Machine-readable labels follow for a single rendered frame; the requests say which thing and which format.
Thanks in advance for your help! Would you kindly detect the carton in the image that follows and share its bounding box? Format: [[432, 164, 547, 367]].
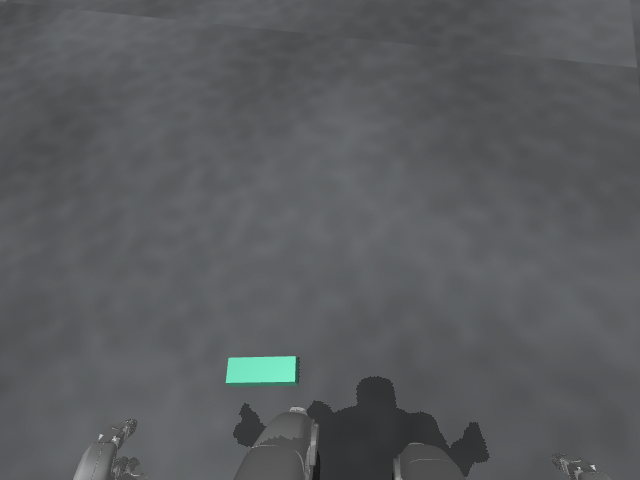
[[226, 356, 299, 387]]

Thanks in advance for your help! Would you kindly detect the left robot hand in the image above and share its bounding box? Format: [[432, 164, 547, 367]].
[[73, 419, 148, 480]]

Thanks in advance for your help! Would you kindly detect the right robot hand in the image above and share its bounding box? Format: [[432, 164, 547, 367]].
[[551, 453, 611, 480]]

